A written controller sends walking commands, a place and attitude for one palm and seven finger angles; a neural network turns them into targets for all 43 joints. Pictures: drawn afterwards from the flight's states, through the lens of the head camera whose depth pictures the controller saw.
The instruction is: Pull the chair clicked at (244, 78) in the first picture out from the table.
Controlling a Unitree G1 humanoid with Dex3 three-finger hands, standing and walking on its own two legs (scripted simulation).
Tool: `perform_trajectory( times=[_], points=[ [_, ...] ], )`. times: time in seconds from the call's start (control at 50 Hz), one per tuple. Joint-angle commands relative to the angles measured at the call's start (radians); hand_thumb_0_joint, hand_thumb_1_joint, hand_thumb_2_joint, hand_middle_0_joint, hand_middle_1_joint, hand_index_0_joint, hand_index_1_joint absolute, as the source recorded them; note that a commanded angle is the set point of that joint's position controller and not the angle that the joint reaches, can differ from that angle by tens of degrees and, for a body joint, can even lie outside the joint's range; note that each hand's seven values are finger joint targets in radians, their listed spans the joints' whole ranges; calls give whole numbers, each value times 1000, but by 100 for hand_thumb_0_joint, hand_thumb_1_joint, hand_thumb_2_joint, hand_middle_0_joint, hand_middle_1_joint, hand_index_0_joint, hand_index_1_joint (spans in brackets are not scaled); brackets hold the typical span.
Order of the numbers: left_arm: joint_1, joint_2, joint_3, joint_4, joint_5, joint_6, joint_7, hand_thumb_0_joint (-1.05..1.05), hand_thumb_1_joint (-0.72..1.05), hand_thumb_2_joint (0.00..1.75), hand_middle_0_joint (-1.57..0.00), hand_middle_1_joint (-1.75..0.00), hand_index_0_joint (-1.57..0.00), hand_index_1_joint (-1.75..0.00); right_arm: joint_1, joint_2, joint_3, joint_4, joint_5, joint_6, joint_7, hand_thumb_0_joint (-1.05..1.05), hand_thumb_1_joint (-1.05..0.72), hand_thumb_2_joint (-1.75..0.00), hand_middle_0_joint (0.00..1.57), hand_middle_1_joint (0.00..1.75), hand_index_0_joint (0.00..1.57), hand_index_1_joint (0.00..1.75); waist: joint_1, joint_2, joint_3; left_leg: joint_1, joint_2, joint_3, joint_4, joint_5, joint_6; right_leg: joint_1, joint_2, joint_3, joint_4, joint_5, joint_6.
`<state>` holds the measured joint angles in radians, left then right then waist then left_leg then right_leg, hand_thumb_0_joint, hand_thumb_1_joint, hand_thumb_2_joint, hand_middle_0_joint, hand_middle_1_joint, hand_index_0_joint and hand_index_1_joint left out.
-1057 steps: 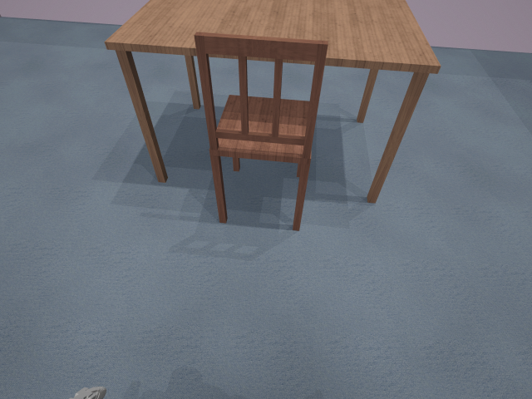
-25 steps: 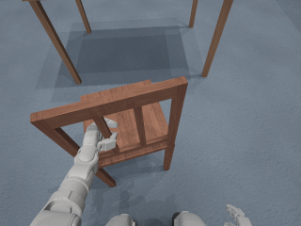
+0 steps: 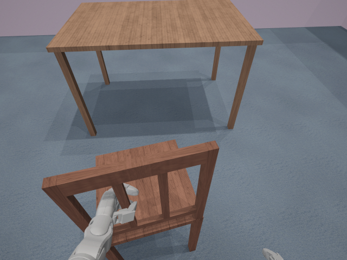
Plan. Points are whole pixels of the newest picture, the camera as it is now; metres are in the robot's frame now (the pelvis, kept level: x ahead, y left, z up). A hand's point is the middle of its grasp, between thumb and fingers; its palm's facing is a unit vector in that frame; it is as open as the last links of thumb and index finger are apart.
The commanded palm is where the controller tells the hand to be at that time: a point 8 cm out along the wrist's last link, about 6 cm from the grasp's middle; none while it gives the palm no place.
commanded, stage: stop walking, hand still on the chair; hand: left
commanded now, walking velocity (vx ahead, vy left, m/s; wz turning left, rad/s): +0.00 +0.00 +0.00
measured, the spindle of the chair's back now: (126, 206) +0.28 +0.15 -0.09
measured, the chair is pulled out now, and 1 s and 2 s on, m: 0.68 0.68 0.68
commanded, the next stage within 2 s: open the thumb and straighten the fingers in 0.30 s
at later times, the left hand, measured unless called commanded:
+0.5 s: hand (129, 209) +0.26 +0.13 -0.06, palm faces +0.00 -0.98 -0.18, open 5.8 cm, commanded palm +0.24 +0.19 -0.05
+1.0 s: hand (126, 203) +0.28 +0.14 -0.06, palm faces +0.00 -0.98 -0.19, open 15.7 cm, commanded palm +0.26 +0.20 -0.04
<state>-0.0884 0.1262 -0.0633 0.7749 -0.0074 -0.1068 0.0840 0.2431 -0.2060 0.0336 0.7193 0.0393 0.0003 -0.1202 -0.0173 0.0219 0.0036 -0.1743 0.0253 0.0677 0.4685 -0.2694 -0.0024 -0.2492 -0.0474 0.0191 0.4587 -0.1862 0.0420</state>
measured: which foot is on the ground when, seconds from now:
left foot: down 0.00-1.00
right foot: down 0.00-1.00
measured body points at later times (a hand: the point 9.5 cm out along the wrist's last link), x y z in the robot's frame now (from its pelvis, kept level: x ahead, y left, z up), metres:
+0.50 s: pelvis +0.01 -0.01 +0.00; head +0.02 -0.01 +0.45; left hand +0.26 +0.18 -0.05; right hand +0.15 -0.26 -0.10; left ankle -0.01 +0.12 -0.74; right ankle +0.04 -0.15 -0.74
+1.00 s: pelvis +0.02 -0.02 -0.03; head +0.07 -0.04 +0.42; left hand +0.27 +0.19 -0.05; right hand +0.19 -0.25 -0.13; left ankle -0.01 +0.12 -0.74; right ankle +0.04 -0.15 -0.74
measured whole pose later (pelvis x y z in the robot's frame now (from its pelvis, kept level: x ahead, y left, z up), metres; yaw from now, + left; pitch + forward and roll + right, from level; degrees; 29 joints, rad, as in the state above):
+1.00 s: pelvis +0.02 -0.02 -0.03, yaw +4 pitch +8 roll +0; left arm 0.06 0.19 -0.01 0.31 -0.04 0.13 -0.03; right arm 0.23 -0.26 0.02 0.59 0.04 -0.12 -0.05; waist -0.03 0.05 -0.07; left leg -0.48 0.03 -0.01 0.74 -0.41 -0.03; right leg -0.53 -0.06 -0.04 0.75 -0.36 0.02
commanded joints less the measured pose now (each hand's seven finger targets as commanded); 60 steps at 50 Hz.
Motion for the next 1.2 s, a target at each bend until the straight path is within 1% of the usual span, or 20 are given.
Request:
perform_trajectory(
  times=[0.0, 0.12, 0.36, 0.38, 0.4, 0.42, 0.44, 0.46, 0.5, 0.52, 0.54, 0.58, 0.6, 0.62, 0.7, 0.78, 0.88, 0.9, 0.98, 1.18],
  points=[
    [-214, 137, 51, -215, 6, -46, 18, 0, 90, 90, -50, -145, -50, -145, -86, -126, -42, -136, -12, -51, -14, 0, -90, -90, 20, 30, 20, 30, 11, -36, -148, 61, 89, -99, -95, 211, 25, 34, -44, 36, -40, 136, -57],
    [-167, 133, 42, -276, 7, -45, 13, 0, 90, 90, -50, -145, -50, -145, -94, -126, -47, -142, -17, -48, -11, 0, -90, -90, 20, 30, 20, 30, 6, -37, -186, 105, 92, -90, -76, 334, 14, 62, -58, 38, -14, 281, -64],
    [-130, 143, 50, -314, -4, -23, 19, 0, 90, 90, -50, -145, -50, -145, -111, -121, -44, -160, -12, -25, -16, 0, -90, -90, 20, 30, 20, 30, 7, -7, -157, 81, 80, -78, -100, 212, 13, 66, -64, 47, -64, 200, -64],
    [-131, 173, 75, -383, -3, -28, 22, 0, 90, 90, -50, -145, -50, -145, -121, -120, -45, -174, -13, -24, -14, 0, -90, -90, 20, 30, 20, 30, 12, -8, -157, 76, 79, -81, -101, 198, 15, 71, -64, 52, -69, 194, -63],
    [-92, 99, 14, -317, -26, 18, -13, 0, 78, 84, -50, -145, -50, -145, -102, -167, -56, -169, 20, -34, 26, 0, -90, -90, 20, 30, 20, 30, -56, -163, -117, -76, 42, -64, -75, 146, 11, 49, -20, -58, -8, 123, -58],
    [-166, 161, 70, -430, -30, 6, -31, 0, 66, 78, -50, -145, -50, -145, -121, -176, -65, -193, 21, -50, 39, 0, -90, -90, 20, 30, 20, 30, -29, -184, -158, -112, 29, -61, -46, 137, 19, 55, -12, -49, 10, 125, -63],
    [-146, 162, 59, -431, -27, 8, -44, 0, 54, 73, -50, -145, -50, -145, -123, -176, -67, -194, 18, -54, 43, 0, -90, -90, 20, 30, 20, 30, -35, -149, -159, -120, 28, -55, -37, 126, 20, 51, -13, -47, 18, 115, -67],
    [-137, 191, 93, -481, -33, 1, -44, 0, 42, 67, -50, -145, -50, -145, -122, -172, -71, -201, 17, -67, 50, 0, -90, -90, 20, 30, 20, 30, -21, -55, -185, -117, 12, -52, -20, 110, 19, 39, -8, -41, 25, 88, -67],
    [-113, 161, 66, -528, -32, 12, -54, 0, 17, 55, -50, -145, -50, -145, -115, -161, -65, -209, 11, -90, 65, 0, -90, -90, 20, 30, 20, 30, -19, 69, -208, -122, 1, -43, 11, 98, 9, -1, -4, -48, 42, 56, -71],
    [-98, 145, 52, -532, -26, 19, -59, 0, 5, 49, -50, -145, -50, -145, -109, -159, -66, -212, 9, -99, 71, 0, -90, -90, 20, 30, 20, 30, -20, 80, -209, -131, 0, -44, 25, 102, 7, -23, 0, -53, 54, 49, -72],
    [-95, 143, 37, -529, -21, 32, -62, 0, -7, 43, -50, -145, -50, -145, -99, -163, -67, -212, 10, -104, 77, 0, -90, -90, 20, 30, 20, 30, -32, 66, -200, -149, 1, -51, 36, 89, 8, -40, 4, -55, 58, 36, -72],
    [-64, 132, 41, -493, -20, 64, -68, 0, -31, 32, -50, -145, -50, -145, -96, -170, -67, -218, 10, -112, 82, 0, -90, -90, 20, 30, 20, 30, -28, 27, -189, -198, -2, -50, 61, 47, 11, -80, 6, -64, 81, 3, -65],
    [-69, 139, 51, -499, -24, 77, -69, 0, -43, 26, -47, -138, -47, -138, -92, -175, -67, -225, 9, -115, 83, 0, -90, -90, 20, 30, 20, 30, -25, -3, -210, -214, -4, -55, 69, 37, 12, -83, 8, -68, 94, -4, -63],
    [-121, 230, 126, -574, -29, 82, -64, 0, -55, 20, -45, -130, -45, -130, -99, -186, -72, -232, 10, -118, 78, 0, -90, -90, 20, 30, 20, 30, -13, 10, -256, -204, -8, -53, 76, 31, 15, -62, 5, -54, 96, -6, -61],
    [-89, 160, 84, -574, -43, 124, -78, 0, -55, 20, -35, -101, -35, -101, -91, -180, -66, -247, 6, -139, 65, 0, -90, -90, 20, 30, 20, 30, -20, -45, -268, -224, -11, -53, 103, 55, 18, -80, 10, -68, 127, 16, -52],
    [-21, 153, 90, -586, -53, 152, -94, 0, -55, 20, -25, -73, -25, -73, -76, -188, -69, -256, 4, -155, 62, 0, -90, -90, 20, 30, 20, 30, -18, -92, -284, -244, -11, -54, 141, 100, 16, -91, 11, -76, 165, 71, -48],
    [-17, 197, 119, -659, -42, 170, -103, 0, -55, 20, -13, -36, -13, -36, -61, -189, -68, -269, -3, -171, 56, 0, -90, -90, 20, 30, 20, 30, -19, -62, -295, -257, -17, -54, 179, 128, 18, -104, 7, -73, 197, 108, -47],
    [-61, 230, 144, -693, -40, 168, -101, 0, -55, 20, -10, -29, -10, -29, -61, -190, -66, -268, -3, -172, 51, 0, -90, -90, 20, 30, 20, 30, -22, -48, -298, -255, -17, -52, 185, 132, 19, -104, 6, -69, 198, 114, -47],
    [-29, 227, 146, -713, -36, 181, -102, 0, -55, 20, 0, 0, 0, 0, -43, -182, -62, -272, -7, -178, 44, 0, -90, -90, 20, 30, 20, 30, -23, -33, -314, -249, -19, -56, 207, 180, 19, -100, 6, -72, 220, 167, -48],
    [70, 189, 96, -774, -46, 234, -135, 0, -55, 20, 0, 0, 0, 0, -33, -187, -61, -299, -5, -191, 43, 0, -90, -90, 20, 30, 20, 30, -32, -27, -326, -251, -18, -64, 245, 229, 18, -118, 4, -89, 246, 218, -45]
  ],
)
